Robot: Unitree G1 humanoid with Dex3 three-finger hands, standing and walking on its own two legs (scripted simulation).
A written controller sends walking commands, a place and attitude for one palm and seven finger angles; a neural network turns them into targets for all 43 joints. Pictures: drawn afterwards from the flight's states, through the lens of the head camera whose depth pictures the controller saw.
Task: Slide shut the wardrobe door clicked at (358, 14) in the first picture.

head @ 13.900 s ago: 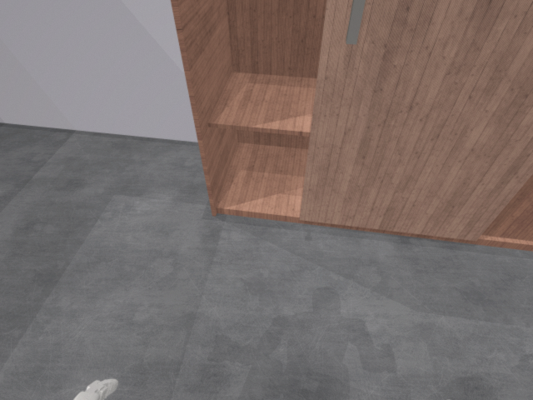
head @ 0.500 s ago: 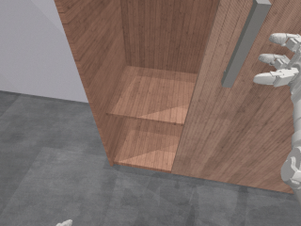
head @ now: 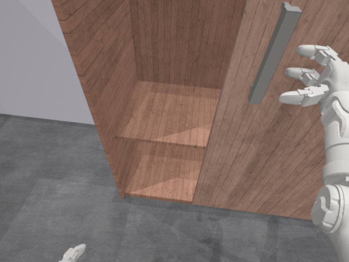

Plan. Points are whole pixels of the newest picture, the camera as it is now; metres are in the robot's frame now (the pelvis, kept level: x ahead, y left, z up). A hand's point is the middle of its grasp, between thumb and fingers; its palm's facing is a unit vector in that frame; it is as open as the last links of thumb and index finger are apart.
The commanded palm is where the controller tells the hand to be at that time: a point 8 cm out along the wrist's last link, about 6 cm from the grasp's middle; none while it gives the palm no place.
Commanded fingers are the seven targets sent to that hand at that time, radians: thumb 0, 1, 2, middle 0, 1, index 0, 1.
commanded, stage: feel for the door with the fingertips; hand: right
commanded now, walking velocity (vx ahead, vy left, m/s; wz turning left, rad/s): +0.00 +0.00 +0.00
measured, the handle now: (268, 58) +0.53 -0.14 +0.23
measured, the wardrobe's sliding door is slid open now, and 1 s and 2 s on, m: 0.41 0.41 0.41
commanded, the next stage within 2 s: slide the fingers in behind the handle in 0.96 s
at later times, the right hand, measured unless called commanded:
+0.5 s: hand (283, 75) +0.46 -0.16 +0.23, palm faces +0.05 +1.00 +0.00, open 13.9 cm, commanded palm +0.45 -0.21 +0.22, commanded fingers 0.00 0.50 -0.30 0.30 1.20 0.30 1.20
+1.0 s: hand (286, 71) +0.48 -0.17 +0.23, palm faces +0.04 +1.00 +0.01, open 14.0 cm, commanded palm +0.46 -0.22 +0.22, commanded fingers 0.00 0.50 -0.30 0.30 1.20 0.30 1.20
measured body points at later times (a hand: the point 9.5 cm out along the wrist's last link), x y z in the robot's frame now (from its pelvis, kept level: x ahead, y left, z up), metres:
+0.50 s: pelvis -0.01 +0.01 +0.00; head +0.00 +0.02 +0.45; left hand +0.06 +0.27 -0.12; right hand +0.45 -0.22 +0.23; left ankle -0.03 +0.12 -0.74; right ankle -0.01 -0.11 -0.74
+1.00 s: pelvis -0.01 +0.00 +0.00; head +0.01 +0.00 +0.45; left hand +0.02 +0.27 -0.12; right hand +0.47 -0.23 +0.23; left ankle -0.03 +0.12 -0.74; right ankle -0.01 -0.11 -0.74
